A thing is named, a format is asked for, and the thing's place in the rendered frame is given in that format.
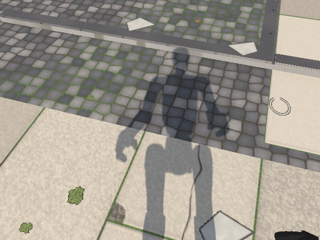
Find robot right hand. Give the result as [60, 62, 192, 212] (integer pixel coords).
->
[274, 230, 319, 240]

